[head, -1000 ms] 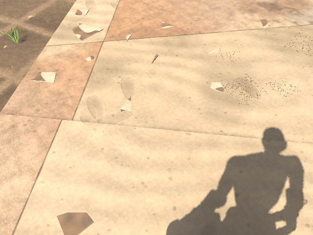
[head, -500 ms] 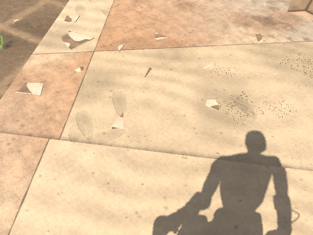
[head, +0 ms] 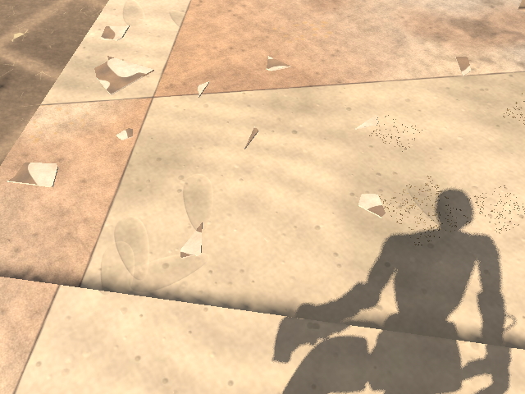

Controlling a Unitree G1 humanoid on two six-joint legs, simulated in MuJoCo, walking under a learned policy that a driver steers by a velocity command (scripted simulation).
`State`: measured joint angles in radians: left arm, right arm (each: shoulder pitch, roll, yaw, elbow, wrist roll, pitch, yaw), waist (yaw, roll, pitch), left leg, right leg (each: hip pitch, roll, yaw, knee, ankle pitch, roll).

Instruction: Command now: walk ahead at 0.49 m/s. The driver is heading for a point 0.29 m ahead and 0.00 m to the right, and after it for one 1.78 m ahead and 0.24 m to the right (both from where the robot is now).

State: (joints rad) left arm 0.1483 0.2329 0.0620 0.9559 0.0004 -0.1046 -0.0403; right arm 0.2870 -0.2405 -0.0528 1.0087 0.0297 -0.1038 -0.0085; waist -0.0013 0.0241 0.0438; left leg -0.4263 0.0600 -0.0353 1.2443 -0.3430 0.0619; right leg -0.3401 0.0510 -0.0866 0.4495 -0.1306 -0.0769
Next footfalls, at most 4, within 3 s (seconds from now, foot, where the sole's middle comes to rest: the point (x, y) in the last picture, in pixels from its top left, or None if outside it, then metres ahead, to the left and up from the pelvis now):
0.34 left None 0.36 0.14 -0.77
0.64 right None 0.28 -0.10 -0.77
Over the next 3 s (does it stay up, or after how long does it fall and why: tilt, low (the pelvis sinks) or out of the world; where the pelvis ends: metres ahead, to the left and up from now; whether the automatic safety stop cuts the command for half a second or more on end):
stays up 0.29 0.01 0.00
